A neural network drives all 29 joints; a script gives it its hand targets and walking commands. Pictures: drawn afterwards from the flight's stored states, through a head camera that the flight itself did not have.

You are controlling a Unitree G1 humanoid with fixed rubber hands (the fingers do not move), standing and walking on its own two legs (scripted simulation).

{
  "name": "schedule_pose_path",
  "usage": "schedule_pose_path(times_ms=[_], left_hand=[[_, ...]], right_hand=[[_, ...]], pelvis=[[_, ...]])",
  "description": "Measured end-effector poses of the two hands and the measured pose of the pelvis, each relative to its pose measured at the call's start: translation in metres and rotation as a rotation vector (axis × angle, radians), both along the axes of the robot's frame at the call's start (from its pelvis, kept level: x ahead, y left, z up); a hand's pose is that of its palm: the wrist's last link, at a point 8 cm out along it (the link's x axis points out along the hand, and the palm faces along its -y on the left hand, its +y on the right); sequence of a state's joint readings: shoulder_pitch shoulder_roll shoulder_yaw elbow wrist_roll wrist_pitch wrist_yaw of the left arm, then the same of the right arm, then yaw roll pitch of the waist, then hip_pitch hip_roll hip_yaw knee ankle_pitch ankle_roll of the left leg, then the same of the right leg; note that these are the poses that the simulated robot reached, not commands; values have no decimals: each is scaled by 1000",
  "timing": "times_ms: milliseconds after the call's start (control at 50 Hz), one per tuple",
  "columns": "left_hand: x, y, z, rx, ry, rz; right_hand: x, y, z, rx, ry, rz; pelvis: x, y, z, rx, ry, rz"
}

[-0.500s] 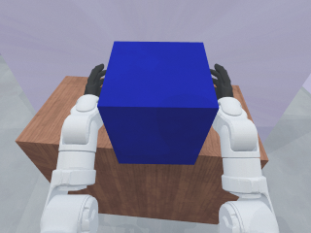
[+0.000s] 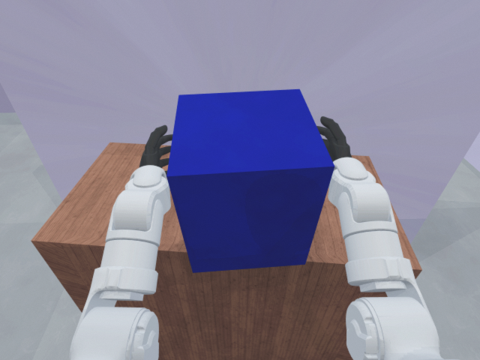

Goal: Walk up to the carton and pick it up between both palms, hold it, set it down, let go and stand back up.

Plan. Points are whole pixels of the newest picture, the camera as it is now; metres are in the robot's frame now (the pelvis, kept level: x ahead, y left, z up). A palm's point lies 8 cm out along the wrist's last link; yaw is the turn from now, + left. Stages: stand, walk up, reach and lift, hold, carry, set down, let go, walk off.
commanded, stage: hold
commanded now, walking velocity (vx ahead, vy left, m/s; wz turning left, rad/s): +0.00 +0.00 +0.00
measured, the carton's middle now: (244, 183) +0.39 +0.01 +0.14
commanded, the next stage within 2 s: none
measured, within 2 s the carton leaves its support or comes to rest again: neither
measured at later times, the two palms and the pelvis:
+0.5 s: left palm (168, 192) +0.36 +0.14 +0.15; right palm (344, 188) +0.37 -0.16 +0.16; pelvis +0.02 -0.03 +0.00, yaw +0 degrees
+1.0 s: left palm (161, 176) +0.37 +0.15 +0.18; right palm (345, 178) +0.36 -0.15 +0.19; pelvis -0.03 -0.01 -0.01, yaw +0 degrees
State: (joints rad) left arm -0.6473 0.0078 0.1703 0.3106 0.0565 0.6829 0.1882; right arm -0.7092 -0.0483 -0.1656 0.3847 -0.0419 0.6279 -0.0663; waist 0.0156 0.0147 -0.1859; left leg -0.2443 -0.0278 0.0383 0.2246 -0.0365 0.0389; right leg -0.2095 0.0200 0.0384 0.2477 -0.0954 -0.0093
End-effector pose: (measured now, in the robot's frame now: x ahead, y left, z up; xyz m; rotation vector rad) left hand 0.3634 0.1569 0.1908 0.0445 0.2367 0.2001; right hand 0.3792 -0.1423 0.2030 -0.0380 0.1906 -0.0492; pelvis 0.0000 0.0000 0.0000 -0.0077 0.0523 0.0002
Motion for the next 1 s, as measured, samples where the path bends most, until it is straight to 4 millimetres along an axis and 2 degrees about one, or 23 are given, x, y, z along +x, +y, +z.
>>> schedule_pose_path(times_ms=[100, 160, 200, 300, 360, 440, 500, 540, 600, 680, 740, 800, 860, 900, 940, 1000], left_hand=[[3, -7, -34, -1, 116, -15], [6, -14, -40, 2, 93, -33], [9, -18, -32, 6, 42, -42], [12, -24, 5, 13, -65, -40], [10, -24, 9, 18, -28, -27], [5, -22, -18, 1, 88, -18], [-6, -20, -41, -11, 133, -17], [-14, -19, -45, -12, 116, -21], [-26, -16, -25, -1, 22, -26], [-40, -13, 25, 11, -130, -15], [-42, -10, 45, 15, -134, -8], [-34, -8, 33, 5, -5, -21], [-22, -7, 1, -3, 136, -42], [-13, -8, -16, -5, 164, -62], [-5, -9, -24, -7, 124, -84], [4, -11, -12, -14, -5, -100]], right_hand=[[0, -7, -39, -3, 115, -11], [-3, -14, -46, 7, 91, -27], [-3, -17, -39, 17, 40, -36], [-1, -24, -1, 17, -69, -41], [1, -24, 3, 28, -32, -36], [0, -22, -24, 15, 82, -25], [-9, -20, -46, 9, 127, -17], [-18, -18, -49, 10, 111, -14], [-30, -15, -28, 18, 15, -12], [-44, -13, 20, 48, -134, -16], [-46, -11, 33, 59, -132, -19], [-40, -8, 14, 33, -1, -17], [-35, -8, -18, 1, 143, -31], [-33, -8, -34, -14, 171, -49], [-30, -10, -36, -21, 130, -69], [-23, -10, -14, -9, -1, -91]], pelvis=[[-1, -5, 0, 3, 1, 6], [-1, -7, -1, 4, 36, -1], [0, -9, -2, 5, 61, -5], [6, -14, -1, 8, 68, -13], [12, -17, 0, 10, 29, -13], [17, -22, 2, 14, -25, -6], [17, -25, 2, 16, -40, 0], [16, -27, 3, 16, -29, 4], [13, -29, 2, 14, -6, 8], [9, -28, 2, 14, -10, 9], [5, -26, 1, 14, -48, 13], [-1, -23, 0, 10, -87, 18], [-11, -20, 0, 5, -96, 20], [-19, -18, -3, 7, -73, 16], [-25, -15, -5, 8, -28, 11], [-28, -10, -6, 5, 56, -1]])
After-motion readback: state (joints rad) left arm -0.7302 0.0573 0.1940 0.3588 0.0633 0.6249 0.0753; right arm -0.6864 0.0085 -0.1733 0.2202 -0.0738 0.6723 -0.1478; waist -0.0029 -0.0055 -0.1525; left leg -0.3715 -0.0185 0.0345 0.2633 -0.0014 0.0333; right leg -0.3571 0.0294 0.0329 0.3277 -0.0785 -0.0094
